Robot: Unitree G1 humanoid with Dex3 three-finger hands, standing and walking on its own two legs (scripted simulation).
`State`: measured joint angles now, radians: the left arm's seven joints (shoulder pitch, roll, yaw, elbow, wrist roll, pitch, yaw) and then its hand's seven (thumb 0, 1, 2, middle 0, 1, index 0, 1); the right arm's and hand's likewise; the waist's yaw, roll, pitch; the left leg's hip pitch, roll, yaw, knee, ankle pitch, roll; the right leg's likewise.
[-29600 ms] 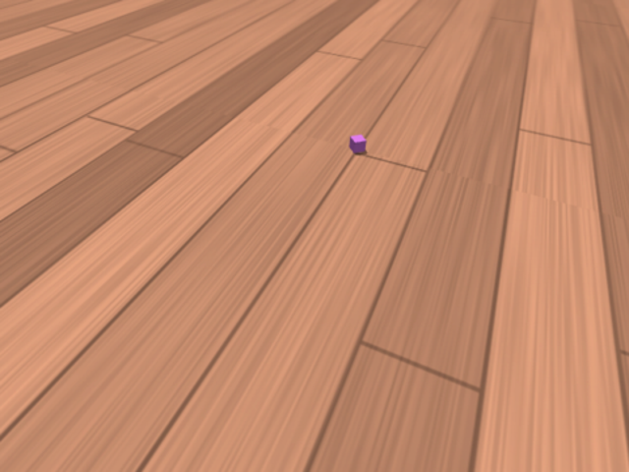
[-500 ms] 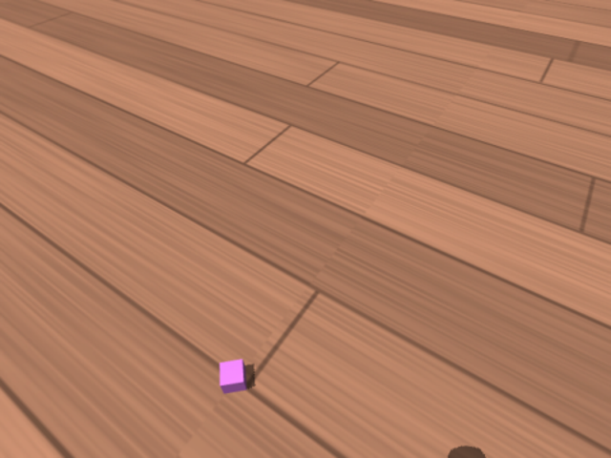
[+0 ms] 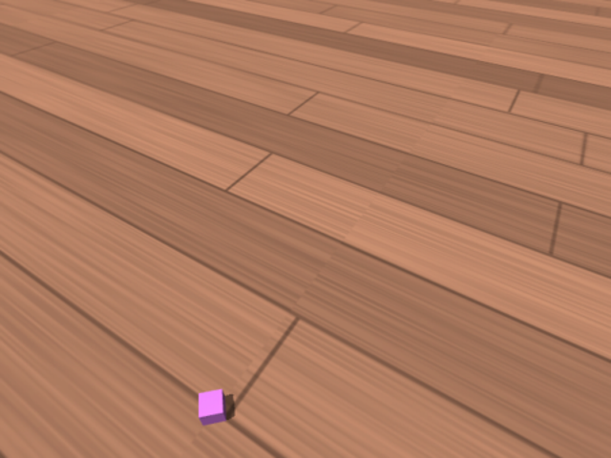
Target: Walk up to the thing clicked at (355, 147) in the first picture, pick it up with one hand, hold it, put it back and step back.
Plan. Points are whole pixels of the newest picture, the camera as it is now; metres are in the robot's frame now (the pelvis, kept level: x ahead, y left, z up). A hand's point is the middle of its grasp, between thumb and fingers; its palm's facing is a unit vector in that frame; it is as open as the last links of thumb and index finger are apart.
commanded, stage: stand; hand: left
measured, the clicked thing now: (212, 407) +0.49 +0.28 -0.74
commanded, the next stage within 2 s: none
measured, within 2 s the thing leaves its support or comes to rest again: neither
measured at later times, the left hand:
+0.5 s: hand out of the picture +0.05 +0.27 -0.15, palm faces -0.02 -0.94 -0.34, open 7.4 cm
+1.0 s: hand out of the picture +0.08 +0.27 -0.15, palm faces -0.03 -0.94 -0.33, open 7.4 cm
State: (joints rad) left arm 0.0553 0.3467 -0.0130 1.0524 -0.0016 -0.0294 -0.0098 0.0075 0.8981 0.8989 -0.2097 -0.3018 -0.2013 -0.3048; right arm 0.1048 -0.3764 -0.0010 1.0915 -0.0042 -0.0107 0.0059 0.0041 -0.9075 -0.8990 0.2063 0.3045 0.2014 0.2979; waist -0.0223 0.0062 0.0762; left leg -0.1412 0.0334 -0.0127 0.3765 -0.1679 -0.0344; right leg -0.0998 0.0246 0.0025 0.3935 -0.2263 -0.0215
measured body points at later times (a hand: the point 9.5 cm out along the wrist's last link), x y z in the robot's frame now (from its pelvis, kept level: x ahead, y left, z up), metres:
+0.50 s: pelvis -0.01 +0.01 +0.00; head +0.00 +0.01 +0.45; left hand +0.05 +0.32 -0.13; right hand +0.06 -0.28 -0.14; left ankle +0.03 +0.14 -0.74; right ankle +0.00 -0.10 -0.74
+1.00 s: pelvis +0.00 +0.02 +0.00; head +0.00 +0.02 +0.45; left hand +0.09 +0.32 -0.13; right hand +0.08 -0.28 -0.13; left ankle +0.03 +0.14 -0.74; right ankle +0.00 -0.10 -0.74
